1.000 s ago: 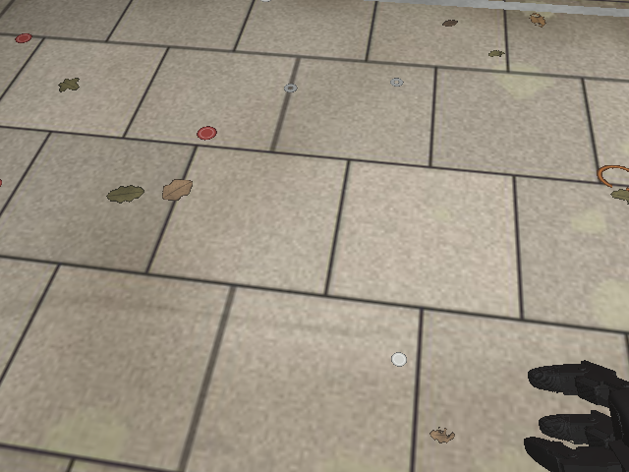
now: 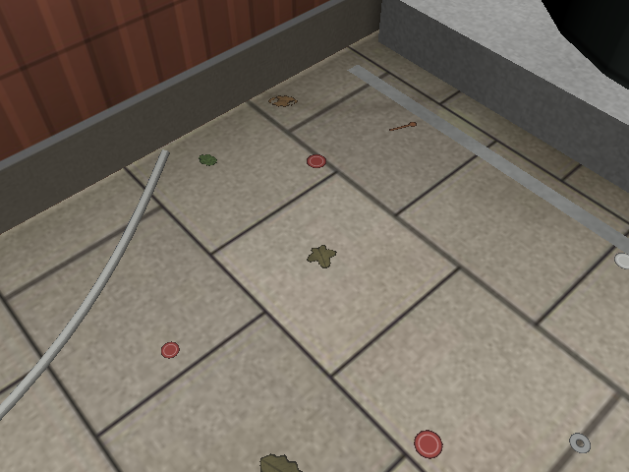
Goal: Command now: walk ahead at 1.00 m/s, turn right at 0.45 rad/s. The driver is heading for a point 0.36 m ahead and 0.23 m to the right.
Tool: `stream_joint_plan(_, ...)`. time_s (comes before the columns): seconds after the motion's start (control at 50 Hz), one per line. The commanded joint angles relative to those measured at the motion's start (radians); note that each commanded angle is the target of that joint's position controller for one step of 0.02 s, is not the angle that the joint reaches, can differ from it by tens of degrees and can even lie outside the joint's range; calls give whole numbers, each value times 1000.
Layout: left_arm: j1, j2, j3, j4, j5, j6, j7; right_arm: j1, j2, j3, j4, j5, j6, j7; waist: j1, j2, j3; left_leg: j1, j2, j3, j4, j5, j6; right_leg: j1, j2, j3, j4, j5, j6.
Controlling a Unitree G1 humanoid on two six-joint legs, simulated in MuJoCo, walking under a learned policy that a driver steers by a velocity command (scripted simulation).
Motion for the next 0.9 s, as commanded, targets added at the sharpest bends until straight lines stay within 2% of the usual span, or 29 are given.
stream_joint_plan(0.02,22,94,27,-57,14,18,-20,144,-110,-47,14,20,-37,-16,-57,54,-52,289,301,-327,-406,35,50,-329,-73,45,29,68,2)
stream_joint_plan(0.04,1,88,31,-53,18,33,-26,155,-76,-39,29,29,-49,-11,-49,41,-28,277,281,-268,-420,113,32,-339,-86,47,17,71,5)
stream_joint_plan(0.08,-99,71,33,-85,24,53,-38,163,-72,-40,55,49,-67,-9,-43,46,29,263,260,-152,-481,175,8,-429,-99,23,-11,112,19)
stream_joint_plan(0.14,-248,44,21,-143,9,50,-50,183,-44,-31,81,41,-79,-6,-50,61,77,237,165,60,-500,483,-56,-442,-51,-73,-161,278,11)
stream_joint_plan(0.2,-350,49,4,-188,13,40,-67,188,-82,-30,90,47,-82,-21,-44,32,95,269,165,157,-507,704,-80,-360,-2,-172,-413,394,-29)
stream_joint_plan(0.22,-361,60,4,-192,15,38,-71,200,-107,-32,92,47,-83,-31,-40,29,82,303,177,172,-479,884,-89,-299,39,-212,-481,422,-44)
stream_joint_plan(0.26,-276,106,14,-169,18,42,-73,204,-178,-47,82,44,-70,-57,21,81,-4,400,222,174,-320,1256,-106,-157,115,-252,-521,384,-72)
stream_joint_plan(0.3,60,177,45,-68,42,41,-57,136,-225,-60,55,37,-39,-72,179,86,-142,332,253,132,103,1373,-98,192,183,-199,-556,307,-108)
stream_joint_plan(0.32,233,205,67,-11,42,37,-36,92,-227,-65,50,41,-26,-64,257,35,-185,233,207,123,465,1083,-92,365,140,-95,-674,364,-155)
stream_joint_plan(0.34,159,268,92,-10,16,39,-10,87,-120,-46,43,34,-33,-41,164,-237,-134,-52,-31,94,896,-182,-105,506,26,44,-672,694,-168)
stream_joint_plan(0.36,67,370,105,-54,51,33,-9,330,-42,-12,-20,70,-43,-43,-28,-277,-374,-297,-25,-114,1179,-329,-115,749,-251,465,-639,1152,-372)
stream_joint_plan(0.38,8,326,114,-114,29,38,-1,265,-104,-9,-20,55,-49,-49,35,-75,-461,-338,-1,-188,1169,-218,-102,701,-282,597,-800,847,-409)
stream_joint_plan(0.4,-105,210,76,-170,12,3,-18,186,-167,-30,-54,111,-72,-33,1,28,-292,-331,21,-251,1062,-236,-98,505,-247,599,-939,486,-372)
stream_joint_plan(0.42,-211,166,62,-169,-7,-20,-24,146,-176,-42,-49,115,-64,-40,-61,115,-154,-303,86,-230,947,-174,-97,286,-227,515,-982,414,-309)
stream_joint_plan(0.46,-264,161,52,-177,5,-41,-25,155,-165,-52,-35,92,-24,-46,-113,111,-34,-162,143,-220,811,-150,-121,-1,-165,344,-998,611,-255)
stream_joint_plan(0.48,-258,157,49,-166,6,-47,-24,153,-145,-52,-40,82,-11,-51,-122,86,-18,-113,154,-206,709,-138,-130,-78,-119,261,-1005,671,-231)
stream_joint_plan(0.52,-232,161,50,-142,4,-52,-9,87,-80,-39,-66,58,-3,-56,-105,43,-25,-89,130,-145,500,-58,-147,-107,-30,121,-986,908,-179)
stream_joint_plan(0.58,-210,168,55,-137,-9,-21,27,24,-34,-25,-73,56,-3,-49,-62,-20,-133,-88,87,-114,202,175,-166,45,38,18,-932,938,-97)
stream_joint_plan(0.62,-167,161,54,-122,-17,5,43,-51,-38,-25,-86,61,-9,-36,-13,-35,-163,-99,68,-109,58,312,-173,142,28,23,-905,849,-63)
stream_joint_plan(0.66,-153,149,51,-110,-8,25,51,-103,-53,-28,-98,60,-18,-19,9,-65,-152,-97,64,-119,-18,358,-164,181,-2,57,-882,754,-58)
stream_joint_plan(0.7,-168,140,49,-106,5,34,50,-110,-81,-38,-96,50,-32,-5,1,-85,-133,-99,62,-129,-62,314,-132,211,-42,100,-830,725,-64)
stream_joint_plan(0.74,-208,132,45,-107,6,33,45,-29,-107,-51,-63,35,-50,0,-59,-72,-139,-4,47,-113,-174,367,-76,213,-38,114,-716,748,-51)
stream_joint_plan(0.76,-208,130,44,-110,13,26,40,34,-137,-60,-43,23,-58,-6,-83,-48,-176,143,86,-153,-188,660,-37,158,11,96,-624,697,-19)
stream_joint_plan(0.78,-127,109,39,-112,28,13,34,74,-184,-65,-43,3,-58,-14,-52,78,-273,402,247,-321,-75,1081,99,-24,87,91,-434,390,46)
stream_joint_plan(0.8,-63,87,27,-83,12,9,23,136,-108,-49,-25,1,-43,-15,-88,218,-409,573,433,-518,-77,1227,273,-182,156,89,-193,-273,118)
stream_joint_plan(0.82,-112,153,41,-83,-10,20,10,154,-77,-42,-17,28,-28,-16,-119,155,-425,556,435,-575,-125,1025,278,-227,145,132,-118,-427,122)
stream_joint_plan(0.86,-209,148,48,-96,-16,65,19,25,-79,-40,-32,52,-2,-21,-84,33,-256,340,369,-510,-205,554,196,-266,80,104,-99,-350,141)
stream_joint_plan(0.88,-212,134,49,-90,-8,91,28,-44,-73,-35,-40,51,10,-23,-52,29,-184,193,334,-464,-256,364,155,-215,51,87,-184,-321,147)
stream_joint_plan(0.9,-198,113,45,-85,-4,107,35,-96,-85,-40,-45,44,25,-24,-23,78,-140,72,274,-403,-298,224,112,-135,45,50,-310,-290,151)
